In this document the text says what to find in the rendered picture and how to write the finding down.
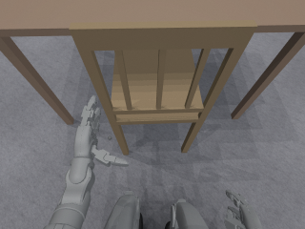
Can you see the left robot hand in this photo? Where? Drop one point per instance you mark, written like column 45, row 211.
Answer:
column 85, row 136

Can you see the left robot shin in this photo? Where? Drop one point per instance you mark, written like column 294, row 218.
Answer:
column 135, row 223

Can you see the table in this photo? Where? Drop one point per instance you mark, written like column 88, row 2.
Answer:
column 21, row 18

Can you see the right robot thigh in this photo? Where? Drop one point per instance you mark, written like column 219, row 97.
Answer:
column 185, row 216

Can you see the right robot hand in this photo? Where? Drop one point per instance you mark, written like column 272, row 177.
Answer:
column 245, row 218

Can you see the robot left forearm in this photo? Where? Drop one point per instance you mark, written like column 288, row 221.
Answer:
column 74, row 203

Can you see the chair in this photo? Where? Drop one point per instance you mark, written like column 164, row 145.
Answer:
column 154, row 77

